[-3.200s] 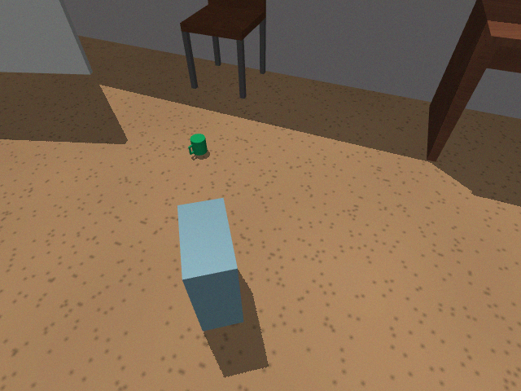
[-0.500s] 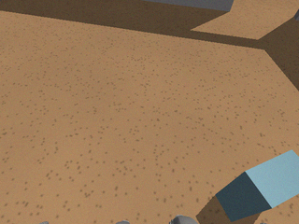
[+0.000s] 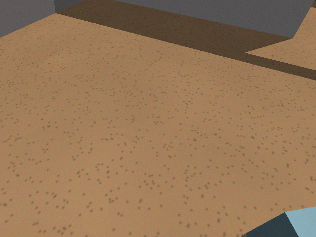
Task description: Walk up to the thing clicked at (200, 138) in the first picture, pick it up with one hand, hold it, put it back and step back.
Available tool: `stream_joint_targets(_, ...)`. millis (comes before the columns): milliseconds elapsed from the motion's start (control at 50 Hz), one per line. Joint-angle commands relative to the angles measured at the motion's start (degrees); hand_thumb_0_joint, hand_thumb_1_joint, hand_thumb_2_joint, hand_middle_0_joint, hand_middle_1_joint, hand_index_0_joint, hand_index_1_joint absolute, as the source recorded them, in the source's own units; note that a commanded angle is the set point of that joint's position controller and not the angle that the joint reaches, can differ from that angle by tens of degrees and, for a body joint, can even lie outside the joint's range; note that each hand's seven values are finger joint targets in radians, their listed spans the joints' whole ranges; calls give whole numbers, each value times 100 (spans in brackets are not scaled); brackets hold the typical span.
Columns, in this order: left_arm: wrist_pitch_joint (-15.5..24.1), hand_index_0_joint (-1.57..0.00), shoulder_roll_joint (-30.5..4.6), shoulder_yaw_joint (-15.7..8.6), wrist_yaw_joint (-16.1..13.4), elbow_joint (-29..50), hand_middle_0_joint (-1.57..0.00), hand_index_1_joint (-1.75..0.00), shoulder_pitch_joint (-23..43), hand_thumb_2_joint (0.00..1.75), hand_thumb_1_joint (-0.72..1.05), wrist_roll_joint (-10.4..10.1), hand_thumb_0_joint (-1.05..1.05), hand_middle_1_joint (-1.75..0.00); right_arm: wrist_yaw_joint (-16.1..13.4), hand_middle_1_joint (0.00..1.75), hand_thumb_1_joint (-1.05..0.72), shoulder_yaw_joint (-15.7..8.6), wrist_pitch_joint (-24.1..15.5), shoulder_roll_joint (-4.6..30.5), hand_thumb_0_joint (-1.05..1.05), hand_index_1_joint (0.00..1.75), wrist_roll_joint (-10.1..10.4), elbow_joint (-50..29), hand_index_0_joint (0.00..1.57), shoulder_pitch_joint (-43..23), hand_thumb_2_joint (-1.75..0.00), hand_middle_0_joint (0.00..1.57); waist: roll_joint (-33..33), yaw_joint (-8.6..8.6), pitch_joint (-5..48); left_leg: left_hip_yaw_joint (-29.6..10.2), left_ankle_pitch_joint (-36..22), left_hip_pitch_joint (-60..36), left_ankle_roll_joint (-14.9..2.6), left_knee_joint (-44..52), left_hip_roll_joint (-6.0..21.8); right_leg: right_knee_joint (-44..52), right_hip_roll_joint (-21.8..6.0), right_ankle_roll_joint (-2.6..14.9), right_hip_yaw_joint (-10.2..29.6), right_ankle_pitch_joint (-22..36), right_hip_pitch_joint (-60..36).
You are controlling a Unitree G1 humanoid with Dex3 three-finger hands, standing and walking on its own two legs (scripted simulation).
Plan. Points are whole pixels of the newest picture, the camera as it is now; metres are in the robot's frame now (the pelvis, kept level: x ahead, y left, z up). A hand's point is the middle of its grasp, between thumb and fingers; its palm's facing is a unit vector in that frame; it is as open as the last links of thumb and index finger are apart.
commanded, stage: walk up
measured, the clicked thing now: out of the picture +0.37 -1.59 -0.70
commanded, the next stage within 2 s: stand in 0.54 s
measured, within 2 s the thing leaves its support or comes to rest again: neither
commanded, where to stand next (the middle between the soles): +0.08 -0.01 m, yaw +2 degrees
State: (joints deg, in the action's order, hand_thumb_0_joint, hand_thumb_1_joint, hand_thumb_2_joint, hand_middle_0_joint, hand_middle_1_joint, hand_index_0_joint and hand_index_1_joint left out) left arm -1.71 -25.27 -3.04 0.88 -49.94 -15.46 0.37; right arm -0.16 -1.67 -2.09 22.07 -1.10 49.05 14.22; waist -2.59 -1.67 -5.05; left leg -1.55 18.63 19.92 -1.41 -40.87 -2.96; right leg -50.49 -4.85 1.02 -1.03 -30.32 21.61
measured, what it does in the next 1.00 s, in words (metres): stands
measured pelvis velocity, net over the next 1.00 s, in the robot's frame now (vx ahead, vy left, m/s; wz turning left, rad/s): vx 0.00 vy -0.02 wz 0.03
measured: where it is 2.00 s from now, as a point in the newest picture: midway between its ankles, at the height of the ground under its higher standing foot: outside the picture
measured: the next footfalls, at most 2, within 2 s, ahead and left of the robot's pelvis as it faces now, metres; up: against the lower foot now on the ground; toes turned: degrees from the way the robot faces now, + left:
none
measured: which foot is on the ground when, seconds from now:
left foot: down 0.00-1.00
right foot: down 0.00-1.00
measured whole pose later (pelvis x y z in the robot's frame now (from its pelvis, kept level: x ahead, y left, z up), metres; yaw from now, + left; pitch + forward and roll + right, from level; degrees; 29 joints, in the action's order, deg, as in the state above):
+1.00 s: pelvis +0.00 -0.02 +0.03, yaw +2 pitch -3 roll +0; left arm 0.3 -20.7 0.1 0.7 -66.1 -5.7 0.5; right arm 0.9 -0.7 -0.2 19.8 -0.3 65.8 4.3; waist 0.1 -0.7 -3.9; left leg -4.9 7.8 8.8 1.5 -19.7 -0.2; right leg -20.3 -2.1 -0.9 -3.4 -10.5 6.7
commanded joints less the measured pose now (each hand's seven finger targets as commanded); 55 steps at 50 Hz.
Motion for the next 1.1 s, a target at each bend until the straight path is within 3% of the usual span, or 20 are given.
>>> stream_joint_targets(0, 274, -20, -872, -285, -65, 174, -20, -30, -176, 90, 90, 4, 0, -30, -112, 30, -90, -358, -135, 1523, 0, 30, 37, -383, 20, -463, -90, 20, 1141, -33, 590, -1724, -1164, -54, -901, 1298, 1307, 928, 74, 67, -27, 288, -415)
stream_joint_targets(40, 346, -20, -850, -258, -89, 44, -20, -30, -254, 90, 90, 38, 0, -30, -88, 30, -90, -290, -45, 1366, 0, 30, 93, -332, 20, -574, -90, 20, 895, -141, 570, -1310, -815, 425, -532, 980, 991, 1974, 170, 142, -3, 1291, -1213)
stream_joint_targets(60, 392, -20, -1075, -265, -112, 83, -20, -30, -161, 90, 90, 94, 0, -30, -74, 30, -90, -234, -17, 1147, 0, 30, 143, -326, 20, -600, -90, 20, 371, -112, 583, -1034, -589, 477, -274, 614, 686, 2444, -333, 310, 711, 1275, -1127)
stream_joint_targets(80, 395, -20, -1408, -305, -107, 136, -20, -30, 196, 90, 90, 121, 0, -30, -88, 30, -90, -261, 19, 1143, 0, 30, 132, -250, 20, -552, -90, 20, -220, 30, 351, -676, 307, 396, -118, 310, 183, 2825, -900, 660, 1411, 622, -533)
stream_joint_targets(100, 392, -20, -1439, -285, -78, 186, -20, -30, 537, 90, 90, 120, 0, -30, -92, 30, -90, -281, 33, 1127, 0, 30, 125, -50, 20, -344, -90, 20, -359, 219, 223, -401, 775, -53, -36, 103, 73, 2956, -1263, 897, 1675, 305, -129)
stream_joint_targets(120, 396, -20, -1292, -220, -65, 213, -20, -30, 732, 90, 90, 91, 0, -30, -72, 30, -90, -301, 25, 1188, 0, 30, 106, 111, 20, -211, -90, 20, -147, 323, 176, -402, 715, -397, -30, 262, 127, 2888, -1217, 845, 1483, 362, 121)
stream_joint_targets(140, 392, -20, -1178, -162, -70, 182, -20, -30, 776, 90, 90, 70, 0, -30, -49, 30, -90, -299, 8, 1194, 0, 30, 102, 164, 20, -271, -90, 20, 14, 331, 141, -549, 306, -522, -108, 691, 212, 2800, -944, 640, 1064, 383, 188)
stream_joint_targets(160, 392, -20, -1083, -130, -73, 144, -20, -30, 831, 90, 90, 56, 0, -30, -38, 30, -90, -299, -23, 1213, 0, 30, 87, 214, 20, -317, -90, 20, 35, 307, 216, -920, 44, -584, -202, 1026, 404, 2560, -677, 420, 757, 610, 137)
stream_joint_targets(200, 401, -20, -925, -95, -58, -38, -20, -30, 654, 90, 90, 23, 0, -30, -15, 30, -90, -257, -93, 1272, 0, 30, 77, 203, 20, -629, -90, 20, 181, 101, 519, -1520, -123, -412, -397, 1357, 780, 2249, -209, 167, 227, 855, -401)
stream_joint_targets(300, 446, -20, -959, -100, -96, -281, -20, -30, 814, 90, 90, -24, 0, -30, -33, 30, -90, -135, -81, 1150, 0, 30, 114, 538, 20, -667, -90, 20, 206, 95, 679, -978, -1745, -367, -168, 1132, 544, 2499, -476, 251, 282, 2049, -1237)
stream_joint_targets(360, 395, -20, -890, -83, -102, -389, -20, -30, 936, 90, 90, -56, 0, -30, -49, 30, -90, -129, -73, 1183, 0, 30, 95, 644, 20, -787, -90, 20, 422, 44, 737, -1155, -1846, -427, -219, 1383, 684, 2434, -355, 167, 47, 1937, -1328)
stream_joint_targets(440, 351, -20, -839, -54, -87, -551, -20, -30, 1056, 90, 90, -52, 0, -30, -47, 30, -90, -119, -45, 1214, 0, 30, 82, 745, 20, -943, -90, 20, 501, 20, 701, -1302, -1366, -333, -234, 1751, 749, 2591, -270, 116, -13, 1521, -1504)
stream_joint_targets(500, 364, -20, -842, -60, -84, -673, -20, -30, 1157, 90, 90, -33, 0, -30, -47, 30, -90, -93, -34, 1154, 0, 30, 88, 850, 20, -1035, -90, 20, 456, 32, 749, -1184, -1657, -391, -161, 1738, 711, 2836, -352, 123, 22, 1719, -1691)
stream_joint_targets(540, 363, -20, -789, 20, -104, -854, -20, -30, 1151, 90, 90, -48, 0, -30, -40, 30, -90, -65, -48, 1013, 0, 30, 89, 927, 20, -1133, -90, 20, 388, 62, 836, -996, -2437, -1013, -15, 1780, 798, 2940, -359, 66, 182, 2256, -1577)
stream_joint_targets(620, 366, -20, -824, 46, -111, -988, -20, -30, 1281, 90, 90, -50, 0, -30, -29, 30, -90, -84, -2, 1065, 0, 30, 99, 1043, 20, -1291, -90, 20, 398, 67, 756, -888, -2323, -995, 8, 1944, 822, 3144, -363, 0, 200, 2438, -1758)
stream_joint_targets(640, 360, -20, -843, 36, -104, -1023, -20, -30, 1347, 90, 90, -47, 0, -30, -31, 30, -90, -79, 18, 1042, 0, 30, 106, 1076, 20, -1261, -90, 20, 308, 107, 649, -880, -1972, -865, 26, 2088, 818, 3199, -325, -21, 214, 2154, -1738)
stream_joint_targets(860, 350, -20, -843, 50, -94, -1239, -20, -30, 1402, 90, 90, 2, 0, -30, 6, 30, -90, -98, 52, 1007, 0, 30, 81, 1291, 20, -1362, -90, 20, 267, 142, 541, -769, -1083, -1089, 99, 2454, 818, 3537, -334, -2, 334, 1594, -1454)
stream_joint_targets(920, 348, -20, -808, 59, -95, -1260, -20, -30, 1341, 90, 90, -11, 0, -30, 5, 30, -90, -102, 44, 1004, 0, 30, 70, 1324, 20, -1408, -90, 20, 277, 95, 592, -753, -1225, -1112, 102, 2474, 838, 3523, -349, 6, 364, 1702, -1523)
stream_joint_targets(960, 340, -20, -818, 58, -96, -1270, -20, -30, 1343, 90, 90, 1, 0, -30, 4, 30, -90, -103, 70, 1007, 0, 30, 69, 1367, 20, -1305, -90, 20, 220, 144, 419, -753, -822, -915, 113, 2522, 786, 3635, -316, -26, 399, 1284, -1404)
stream_joint_targets(1080, 334, -20, -798, 59, -94, -1236, -20, -30, 1264, 90, 90, -9, 0, -30, -1, 30, -90, -96, 51, 996, 0, 30, 65, 1382, 20, -1259, -90, 20, 284, 122, 607, -741, -1145, -1063, 101, 2524, 853, 3509, -312, 8, 386, 1654, -1475)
